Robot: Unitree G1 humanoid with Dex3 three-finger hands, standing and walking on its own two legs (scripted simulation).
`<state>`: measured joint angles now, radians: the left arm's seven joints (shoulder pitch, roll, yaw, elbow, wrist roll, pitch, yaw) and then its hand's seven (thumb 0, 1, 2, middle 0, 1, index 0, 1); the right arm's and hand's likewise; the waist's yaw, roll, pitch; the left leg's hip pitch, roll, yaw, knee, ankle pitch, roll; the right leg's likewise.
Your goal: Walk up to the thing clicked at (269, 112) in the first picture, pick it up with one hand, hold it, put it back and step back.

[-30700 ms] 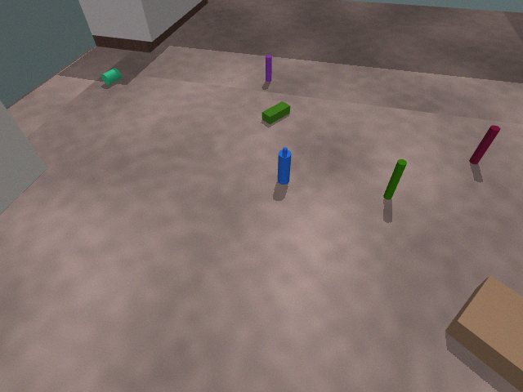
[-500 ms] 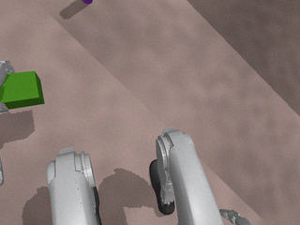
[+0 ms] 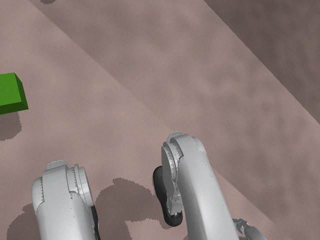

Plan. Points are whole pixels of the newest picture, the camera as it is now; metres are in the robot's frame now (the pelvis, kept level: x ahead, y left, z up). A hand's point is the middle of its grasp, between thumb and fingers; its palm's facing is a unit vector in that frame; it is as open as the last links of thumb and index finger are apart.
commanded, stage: lower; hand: left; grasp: from above
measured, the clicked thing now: out of the picture +0.48 +0.35 -0.21
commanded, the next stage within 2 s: rest in 0.14 s
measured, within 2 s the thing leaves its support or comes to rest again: rests again in 1.18 s
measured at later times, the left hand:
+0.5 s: hand out of the picture +0.48 +0.34 -0.23, palm faces -0.45 -0.10 -0.89, open 10.3 cm
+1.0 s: hand out of the picture +0.48 +0.34 -0.25, palm faces -0.44 -0.10 -0.89, open 10.3 cm
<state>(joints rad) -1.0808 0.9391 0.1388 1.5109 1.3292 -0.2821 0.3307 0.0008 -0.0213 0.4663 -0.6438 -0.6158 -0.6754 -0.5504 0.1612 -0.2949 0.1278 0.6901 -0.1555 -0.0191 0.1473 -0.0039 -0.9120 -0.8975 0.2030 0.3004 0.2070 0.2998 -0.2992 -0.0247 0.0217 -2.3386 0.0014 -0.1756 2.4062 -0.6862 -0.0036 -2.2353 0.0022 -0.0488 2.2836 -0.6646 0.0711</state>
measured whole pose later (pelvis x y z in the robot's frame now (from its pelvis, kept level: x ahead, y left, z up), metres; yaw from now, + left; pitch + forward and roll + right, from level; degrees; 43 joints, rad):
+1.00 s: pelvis +0.00 +0.01 -0.03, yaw -5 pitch +30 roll -15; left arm -1.10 1.10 0.15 1.65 1.37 -0.28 0.50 0.00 0.00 0.45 -0.63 -0.60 -0.66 -0.54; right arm 0.11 -0.32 0.27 0.64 -0.24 -0.10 0.17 0.00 -0.90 -0.89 0.20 0.30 0.21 0.30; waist -0.37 -0.12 0.14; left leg -2.38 0.00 -0.26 2.54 -0.71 0.00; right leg -2.24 0.04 -0.11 2.35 -0.66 0.07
